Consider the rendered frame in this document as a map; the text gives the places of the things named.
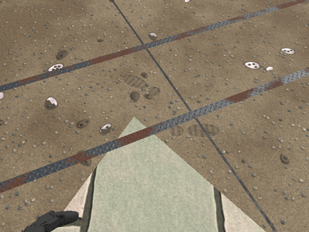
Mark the robot left hand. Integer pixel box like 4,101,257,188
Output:
21,210,79,232

